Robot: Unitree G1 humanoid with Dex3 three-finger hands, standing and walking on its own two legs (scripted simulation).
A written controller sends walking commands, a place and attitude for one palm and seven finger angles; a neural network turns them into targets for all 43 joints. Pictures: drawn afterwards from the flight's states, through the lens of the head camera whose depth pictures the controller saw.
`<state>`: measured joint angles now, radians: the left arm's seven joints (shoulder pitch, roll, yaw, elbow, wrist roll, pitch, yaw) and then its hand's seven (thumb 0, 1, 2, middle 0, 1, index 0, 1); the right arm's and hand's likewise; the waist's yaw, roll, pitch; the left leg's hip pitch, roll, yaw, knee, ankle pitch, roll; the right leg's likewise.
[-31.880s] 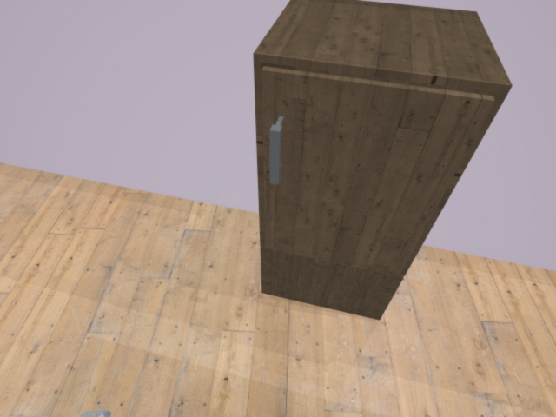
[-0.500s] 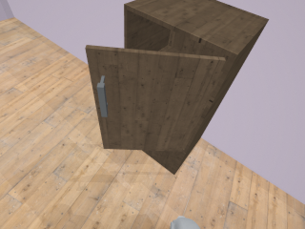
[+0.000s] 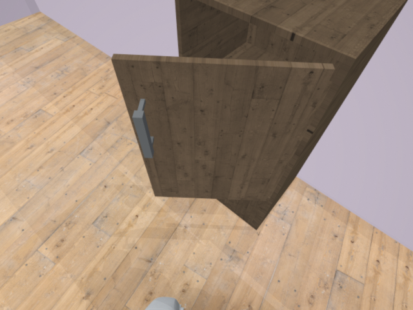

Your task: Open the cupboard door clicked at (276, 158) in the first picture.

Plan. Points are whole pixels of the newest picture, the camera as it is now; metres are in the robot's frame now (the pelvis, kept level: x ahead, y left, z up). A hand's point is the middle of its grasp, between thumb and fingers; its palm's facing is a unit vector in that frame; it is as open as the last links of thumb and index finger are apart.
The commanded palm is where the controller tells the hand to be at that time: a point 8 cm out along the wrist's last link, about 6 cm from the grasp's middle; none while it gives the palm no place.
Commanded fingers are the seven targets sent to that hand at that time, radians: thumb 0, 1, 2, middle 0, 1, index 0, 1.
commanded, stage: come to a stop and stand still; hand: left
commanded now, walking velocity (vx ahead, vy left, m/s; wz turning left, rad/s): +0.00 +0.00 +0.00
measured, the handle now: (145, 129) +0.49 +0.18 +0.01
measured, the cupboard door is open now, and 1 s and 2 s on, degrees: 39 39 39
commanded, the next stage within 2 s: look again from close up in 0.58 s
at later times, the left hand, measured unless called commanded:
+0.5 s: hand out of the picture -0.04 +0.27 -0.17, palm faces +0.06 -0.97 -0.23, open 7.4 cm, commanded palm none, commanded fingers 0.00 0.90 0.90 -0.20 -0.30 -0.20 -0.30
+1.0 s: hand out of the picture -0.03 +0.24 -0.17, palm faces +0.03 -0.99 -0.17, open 7.4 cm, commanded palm none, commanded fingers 0.00 0.90 0.90 -0.20 -0.30 -0.20 -0.30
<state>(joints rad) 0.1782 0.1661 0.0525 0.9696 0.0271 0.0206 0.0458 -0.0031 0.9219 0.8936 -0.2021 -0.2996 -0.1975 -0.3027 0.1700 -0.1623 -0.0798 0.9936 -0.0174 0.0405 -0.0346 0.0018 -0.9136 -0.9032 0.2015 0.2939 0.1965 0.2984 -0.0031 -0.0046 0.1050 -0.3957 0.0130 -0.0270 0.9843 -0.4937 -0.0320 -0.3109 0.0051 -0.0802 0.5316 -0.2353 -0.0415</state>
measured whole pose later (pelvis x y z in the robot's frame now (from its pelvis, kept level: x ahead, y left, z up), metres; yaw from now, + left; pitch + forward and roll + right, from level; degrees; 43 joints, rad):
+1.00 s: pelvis -0.03 +0.07 +0.01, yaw +1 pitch -2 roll +0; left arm 0.33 0.16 -0.02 1.03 0.01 0.00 0.03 0.01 0.91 0.89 -0.20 -0.30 -0.20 -0.30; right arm 0.31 -0.15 0.00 1.06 -0.01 -0.01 -0.01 0.01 -0.91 -0.90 0.20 0.29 0.20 0.30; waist 0.00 -0.03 0.01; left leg -0.21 -0.06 0.02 0.47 -0.22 0.06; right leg -0.26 -0.03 0.08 0.46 -0.17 0.04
